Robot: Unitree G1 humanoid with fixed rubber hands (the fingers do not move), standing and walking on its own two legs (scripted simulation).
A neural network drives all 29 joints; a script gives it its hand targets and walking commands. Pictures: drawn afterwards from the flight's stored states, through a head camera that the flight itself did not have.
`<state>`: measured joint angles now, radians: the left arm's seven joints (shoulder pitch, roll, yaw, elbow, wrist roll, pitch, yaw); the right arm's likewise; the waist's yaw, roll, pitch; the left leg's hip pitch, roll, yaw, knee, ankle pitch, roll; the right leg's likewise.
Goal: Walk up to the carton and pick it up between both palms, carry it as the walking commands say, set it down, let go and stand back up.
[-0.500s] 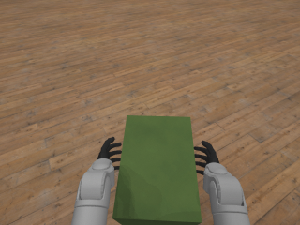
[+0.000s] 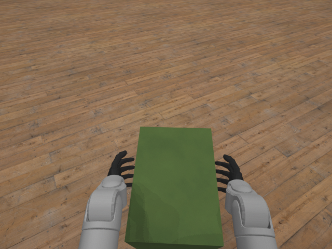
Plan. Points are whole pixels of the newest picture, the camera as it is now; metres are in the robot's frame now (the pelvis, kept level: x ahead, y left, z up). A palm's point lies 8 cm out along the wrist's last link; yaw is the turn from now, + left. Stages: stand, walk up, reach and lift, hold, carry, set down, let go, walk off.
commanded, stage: carry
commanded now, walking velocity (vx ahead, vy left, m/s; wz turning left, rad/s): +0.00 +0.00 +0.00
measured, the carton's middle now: (173, 190) +0.32 +0.00 -0.03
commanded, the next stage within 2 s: none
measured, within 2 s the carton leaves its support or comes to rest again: neither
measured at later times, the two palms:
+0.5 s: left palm (83, 166) +0.30 +0.20 +0.11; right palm (203, 156) +0.33 -0.07 +0.11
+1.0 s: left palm (55, 121) +0.44 +0.33 +0.11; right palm (146, 97) +0.57 +0.09 +0.10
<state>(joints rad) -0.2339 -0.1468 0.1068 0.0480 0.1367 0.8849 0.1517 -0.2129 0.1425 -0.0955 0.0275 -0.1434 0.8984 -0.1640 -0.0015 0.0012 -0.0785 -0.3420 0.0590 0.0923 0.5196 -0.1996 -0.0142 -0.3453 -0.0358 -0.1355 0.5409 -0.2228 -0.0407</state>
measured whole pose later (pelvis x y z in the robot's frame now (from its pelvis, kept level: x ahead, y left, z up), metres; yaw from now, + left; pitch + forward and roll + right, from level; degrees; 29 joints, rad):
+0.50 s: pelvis +0.06 +0.03 +0.01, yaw +7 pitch +4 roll +0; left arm -0.15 -0.13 0.03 -0.33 0.09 1.26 0.25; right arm -0.14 0.13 0.01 -0.32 -0.08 1.27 -0.24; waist -0.01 -0.02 -0.17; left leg -0.27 -0.01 0.08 0.43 -0.24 0.06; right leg -0.40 -0.08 -0.10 0.77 -0.46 0.05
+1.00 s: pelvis +0.26 +0.08 +0.01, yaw +27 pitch +4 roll +3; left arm -0.20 -0.14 0.02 -0.42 0.06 1.24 0.23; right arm -0.22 0.14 -0.02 -0.42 -0.11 1.27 -0.27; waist 0.03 -0.02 -0.02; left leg -0.55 0.02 0.21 0.60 -0.18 0.03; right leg 0.01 -0.18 -0.33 0.31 -0.35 0.09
